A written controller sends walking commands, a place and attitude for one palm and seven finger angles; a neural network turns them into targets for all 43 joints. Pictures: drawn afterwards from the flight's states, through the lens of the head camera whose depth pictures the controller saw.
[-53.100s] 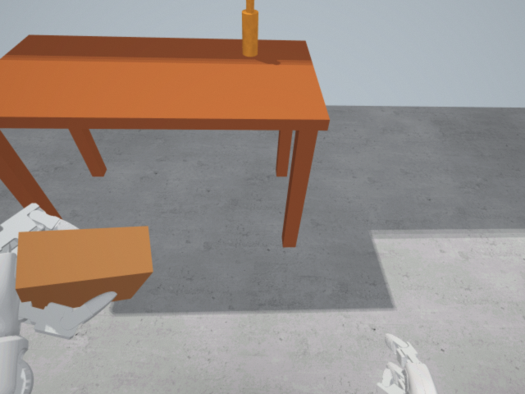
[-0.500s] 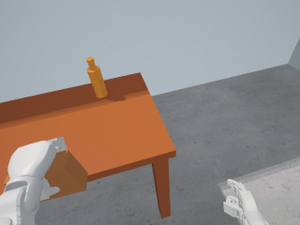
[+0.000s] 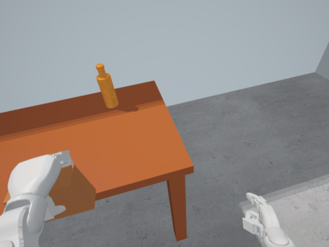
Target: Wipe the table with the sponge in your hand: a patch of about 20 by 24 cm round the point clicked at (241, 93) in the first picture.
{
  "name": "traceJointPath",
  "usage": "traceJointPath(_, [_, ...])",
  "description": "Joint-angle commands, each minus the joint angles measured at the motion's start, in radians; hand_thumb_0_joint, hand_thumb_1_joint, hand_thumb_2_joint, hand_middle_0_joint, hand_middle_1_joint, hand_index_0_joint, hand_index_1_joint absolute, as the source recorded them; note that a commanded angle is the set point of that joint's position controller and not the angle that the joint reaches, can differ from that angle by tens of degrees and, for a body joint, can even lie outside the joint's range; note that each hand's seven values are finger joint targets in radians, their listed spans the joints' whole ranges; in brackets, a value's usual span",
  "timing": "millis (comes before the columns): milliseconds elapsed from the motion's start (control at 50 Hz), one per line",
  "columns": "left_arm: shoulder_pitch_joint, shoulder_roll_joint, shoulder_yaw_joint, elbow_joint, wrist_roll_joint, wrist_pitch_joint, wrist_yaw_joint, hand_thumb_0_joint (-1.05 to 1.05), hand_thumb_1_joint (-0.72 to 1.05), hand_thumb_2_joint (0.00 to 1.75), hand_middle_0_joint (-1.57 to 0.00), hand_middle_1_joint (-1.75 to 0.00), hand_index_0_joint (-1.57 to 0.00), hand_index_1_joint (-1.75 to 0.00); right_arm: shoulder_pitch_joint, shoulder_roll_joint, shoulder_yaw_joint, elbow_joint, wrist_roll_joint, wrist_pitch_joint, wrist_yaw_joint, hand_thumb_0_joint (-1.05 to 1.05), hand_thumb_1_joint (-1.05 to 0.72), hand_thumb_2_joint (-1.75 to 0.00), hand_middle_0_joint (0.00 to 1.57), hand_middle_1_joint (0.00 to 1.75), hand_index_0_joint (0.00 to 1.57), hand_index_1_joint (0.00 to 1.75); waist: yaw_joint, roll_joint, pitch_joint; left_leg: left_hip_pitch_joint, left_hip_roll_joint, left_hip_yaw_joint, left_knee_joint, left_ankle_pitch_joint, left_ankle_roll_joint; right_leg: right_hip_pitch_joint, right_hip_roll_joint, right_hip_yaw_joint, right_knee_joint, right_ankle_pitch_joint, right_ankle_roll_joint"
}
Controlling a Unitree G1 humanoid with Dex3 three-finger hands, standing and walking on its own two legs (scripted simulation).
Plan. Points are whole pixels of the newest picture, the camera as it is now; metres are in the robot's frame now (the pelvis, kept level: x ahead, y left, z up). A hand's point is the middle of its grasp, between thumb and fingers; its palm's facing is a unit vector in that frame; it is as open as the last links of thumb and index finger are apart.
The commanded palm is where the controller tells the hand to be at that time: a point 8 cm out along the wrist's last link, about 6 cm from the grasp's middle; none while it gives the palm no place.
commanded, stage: step back with the hand held close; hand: left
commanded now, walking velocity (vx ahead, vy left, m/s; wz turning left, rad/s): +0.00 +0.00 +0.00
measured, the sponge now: (59, 199) +0.18 +0.29 +0.06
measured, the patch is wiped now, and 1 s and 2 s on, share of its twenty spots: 0.95 0.95 0.95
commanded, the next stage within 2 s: stop stepping back and stand still in 1.30 s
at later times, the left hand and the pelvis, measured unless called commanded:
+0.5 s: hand (45, 185) +0.17 +0.27 +0.14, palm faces +0.31 -0.85 -0.43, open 9.6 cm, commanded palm +0.12 +0.31 +0.17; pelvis -0.04 +0.03 -0.02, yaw +0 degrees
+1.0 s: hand out of the picture +0.08 +0.29 +0.15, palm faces +0.42 -0.82 -0.40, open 9.6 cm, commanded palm +0.02 +0.33 +0.17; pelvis -0.12 +0.04 -0.03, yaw +4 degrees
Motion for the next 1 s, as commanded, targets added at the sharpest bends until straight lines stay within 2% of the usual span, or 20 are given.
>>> traceJointPath(0, [-0.154, 0.135, 0.094, -0.109, 0.033, 0.02, 0.045, 0.0, 0.1, 1.3, -1.2, -1.6, -1.2, -1.6, -0.226, -0.095, -0.025, -0.18, -0.002, -0.049, -0.003, 0.0, -0.9, -0.9, 0.2, 0.3, 0.2, 0.3, -0.014, -0.076, -0.06, -0.013, -0.039, -0.003, -0.046, 0.165, 0.058, -0.035, -0.013, 0.072, -0.082, 0.143, 0.003])
traceJointPath(20, [-0.369, 0.029, 0.337, -0.311, -0.807, -0.191, 0.064, 0.0, 0.1, 1.3, -1.2, -1.6, -1.2, -1.6, -0.07, -0.061, -0.04, -0.35, 0.001, -0.061, -0.004, 0.0, -0.9, -0.9, 0.2, 0.3, 0.2, 0.3, -0.107, -0.202, 0.102, -0.028, -0.02, -0.024, 0.056, 0.024, 0.07, -0.262, -0.052, 0.173, -0.156, 0.245, 0.01])
traceJointPath(40, [-0.148, 0.109, 0.371, -0.097, -0.821, -0.254, 0.073, 0.0, 0.1, 1.3, -1.2, -1.6, -1.2, -1.6, -0.018, -0.068, -0.016, -0.271, -0.023, -0.073, -0.002, 0.0, -0.9, -0.9, 0.2, 0.3, 0.2, 0.3, -0.084, -0.273, 0.004, -0.005, -0.017, -0.024, 0.092, 0.017, 0.07, -0.251, -0.091, 0.145, -0.124, 0.248, 0.007])
traceJointPath(60, [-0.113, 0.068, 0.374, -0.179, -0.864, -0.317, 0.076, 0.0, 0.1, 1.3, -1.2, -1.6, -1.2, -1.6, 0.029, -0.062, -0.035, -0.279, -0.011, -0.072, -0.01, 0.0, -0.9, -0.9, 0.2, 0.3, 0.2, 0.3, -0.082, -0.305, -0.053, 0.003, -0.01, -0.032, 0.123, 0.053, 0.063, -0.233, -0.147, 0.139, -0.111, 0.301, 0.023])
traceJointPath(80, [-0.097, 0.102, 0.413, -0.256, -0.878, -0.366, 0.087, 0.0, 0.1, 1.3, -1.2, -1.6, -1.2, -1.6, 0.049, -0.062, -0.035, -0.275, -0.012, -0.081, -0.016, 0.0, -0.9, -0.9, 0.2, 0.3, 0.2, 0.3, -0.085, -0.255, -0.102, 0.027, 0.006, -0.037, 0.121, 0.092, 0.06, -0.218, -0.171, 0.144, -0.082, 0.349, 0.022])
traceJointPath(100, [-0.061, 0.063, 0.389, -0.309, -0.893, -0.396, 0.093, 0.0, 0.1, 1.3, -1.2, -1.6, -1.2, -1.6, 0.04, -0.062, -0.036, -0.271, -0.012, -0.086, -0.022, 0.0, -0.9, -0.9, 0.2, 0.3, 0.2, 0.3, -0.091, -0.191, -0.153, 0.032, 0.027, -0.034, 0.116, 0.141, 0.06, -0.198, -0.195, 0.127, -0.037, 0.39, 0.02])
traceJointPath(160, [0.049, 0.063, 0.43, -0.412, -0.906, -0.444, 0.124, 0.0, 0.1, 1.3, -1.2, -1.6, -1.2, -1.6, 0.056, -0.075, -0.046, -0.267, -0.017, -0.093, -0.033, 0.0, -0.9, -0.9, 0.2, 0.3, 0.2, 0.3, -0.096, -0.017, -0.244, 0.013, 0.078, -0.049, 0.133, 0.392, 0.061, -0.152, -0.189, 0.094, 0.076, 0.502, 0.034])
traceJointPath(260, [0.142, 0.056, 0.462, -0.395, -0.911, -0.479, 0.141, 0.0, 0.1, 1.3, -1.2, -1.6, -1.2, -1.6, 0.072, -0.071, -0.059, -0.256, -0.016, -0.08, -0.031, 0.0, -0.9, -0.9, 0.2, 0.3, 0.2, 0.3, -0.112, -0.035, -0.237, -0.117, 0.112, -0.107, 0.16, 0.39, 0.049, -0.172, -0.186, 0.098, 0.122, 0.416, 0.019])
traceJointPath(380, [0.172, 0.037, 0.455, -0.373, -0.918, -0.507, 0.139, 0.0, 0.1, 1.3, -1.2, -1.6, -1.2, -1.6, 0.056, -0.084, -0.062, -0.263, -0.017, -0.097, -0.036, 0.0, -0.9, -0.9, 0.2, 0.3, 0.2, 0.3, -0.107, -0.02, -0.194, -0.234, 0.121, -0.161, 0.074, 0.195, 0.057, -0.205, -0.132, 0.069, 0.151, 0.203, 0.03])
traceJointPath(520, [0.095, 0.009, 0.442, -0.377, -0.891, -0.534, 0.144, 0.0, 0.1, 1.3, -1.2, -1.6, -1.2, -1.6, 0.051, -0.103, -0.059, -0.256, -0.025, -0.145, -0.045, 0.0, -0.9, -0.9, 0.2, 0.3, 0.2, 0.3, -0.108, 0.013, -0.114, -0.518, 0.137, -0.21, -0.08, -0.36, 0.104, -0.098, -0.061, 0.056, 0.209, 0.029, 0.053])
traceJointPath(620, [0.02, -0.01, 0.438, -0.357, -0.867, -0.551, 0.14, 0.0, 0.1, 1.3, -1.2, -1.6, -1.2, -1.6, 0.06, -0.107, -0.065, -0.251, -0.029, -0.168, -0.045, 0.0, -0.9, -0.9, 0.2, 0.3, 0.2, 0.3, -0.111, 0.029, -0.087, -0.67, 0.15, -0.226, -0.113, -0.543, 0.127, -0.023, -0.032, 0.054, 0.273, -0.025, 0.061])
traceJointPath(680, [-0.001, 0.006, 0.445, -0.356, -0.871, -0.557, 0.138, 0.0, 0.1, 1.3, -1.2, -1.6, -1.2, -1.6, 0.064, -0.098, -0.068, -0.248, -0.033, -0.172, -0.042, 0.0, -0.9, -0.9, 0.2, 0.3, 0.2, 0.3, -0.115, -0.061, -0.08, -0.598, 0.103, -0.174, 0.003, -0.488, 0.104, -0.14, -0.089, 0.13, 0.16, -0.087, 0.033])
traceJointPath(740, [-0.01, -0.01, 0.4, -0.361, -0.887, -0.553, 0.148, 0.0, 0.1, 1.3, -1.2, -1.6, -1.2, -1.6, 0.077, -0.065, -0.055, -0.211, -0.036, -0.164, -0.03, 0.0, -0.9, -0.9, 0.2, 0.3, 0.2, 0.3, -0.132, -0.201, -0.081, -0.345, 0.04, -0.103, 0.239, -0.294, 0.045, -0.428, -0.237, 0.281, -0.045, -0.205, -0.037])
traceJointPath(780, [-0.011, 0.021, 0.417, -0.376, -0.889, -0.555, 0.161, 0.0, 0.1, 1.3, -1.2, -1.6, -1.2, -1.6, 0.088, -0.063, -0.055, -0.195, -0.039, -0.161, -0.028, 0.0, -0.9, -0.9, 0.2, 0.3, 0.2, 0.3, -0.142, -0.2, -0.111, -0.244, 0.025, -0.071, 0.337, -0.21, 0.025, -0.493, -0.299, 0.301, -0.08, -0.158, -0.066])
traceJointPath(800, [-0.016, 0.0, 0.395, -0.395, -0.889, -0.557, 0.161, 0.0, 0.1, 1.3, -1.2, -1.6, -1.2, -1.6, 0.085, -0.051, -0.048, -0.194, -0.038, -0.157, -0.026, 0.0, -0.9, -0.9, 0.2, 0.3, 0.2, 0.3, -0.148, -0.194, -0.114, -0.223, 0.037, -0.084, 0.316, -0.198, 0.027, -0.502, -0.297, 0.265, -0.055, -0.129, -0.059])
traceJointPath(860, [0.017, 0.031, 0.444, -0.432, -0.885, -0.57, 0.17, 0.0, 0.1, 1.3, -1.2, -1.6, -1.2, -1.6, 0.063, -0.076, -0.054, -0.223, -0.038, -0.157, -0.032, 0.0, -0.9, -0.9, 0.2, 0.3, 0.2, 0.3, -0.138, -0.03, -0.1, -0.313, 0.103, -0.192, 0.077, -0.326, 0.066, -0.455, -0.162, 0.137, 0.105, -0.172, 0.004])
traceJointPath(880, [0.035, 0.043, 0.475, -0.435, -0.876, -0.572, 0.172, 0.0, 0.1, 1.3, -1.2, -1.6, -1.2, -1.6, 0.05, -0.106, -0.064, -0.242, -0.041, -0.162, -0.039, 0.0, -0.9, -0.9, 0.2, 0.3, 0.2, 0.3, -0.128, 0.135, -0.093, -0.451, 0.181, -0.297, -0.103, -0.499, 0.1, -0.345, -0.071, 0.065, 0.272, -0.184, 0.042])
traceJointPath(900, [0.025, 0.008, 0.475, -0.452, -0.854, -0.579, 0.168, 0.0, 0.1, 1.3, -1.2, -1.6, -1.2, -1.6, 0.037, -0.104, -0.066, -0.25, -0.046, -0.174, -0.039, 0.0, -0.9, -0.9, 0.2, 0.3, 0.2, 0.3, -0.116, 0.28, -0.131, -0.653, 0.285, -0.398, -0.293, -0.684, 0.147, -0.114, 0.027, 0.0, 0.558, -0.13, 0.078])
traceJointPath(940, [-0.005, 0.042, 0.507, -0.462, -0.854, -0.583, 0.158, 0.0, 0.1, 1.3, -1.2, -1.6, -1.2, -1.6, 0.061, -0.075, -0.092, -0.234, -0.051, -0.187, -0.028, 0.0, -0.9, -0.9, 0.2, 0.3, 0.2, 0.3, -0.103, 0.149, -0.156, -0.606, 0.298, -0.324, -0.292, -0.49, 0.137, -0.123, 0.033, 0.004, 0.748, -0.189, 0.08])
traceJointPath(980, [0.069, -0.011, 0.472, -0.386, -0.883, -0.573, 0.148, 0.0, 0.1, 1.3, -1.2, -1.6, -1.2, -1.6, 0.063, -0.07, -0.097, -0.226, -0.037, -0.198, -0.016, 0.0, -0.9, -0.9, 0.2, 0.3, 0.2, 0.3, -0.096, 0.104, -0.167, -0.422, 0.269, -0.222, -0.238, -0.4, 0.111, -0.222, 0.027, -0.021, 0.648, -0.253, 0.077])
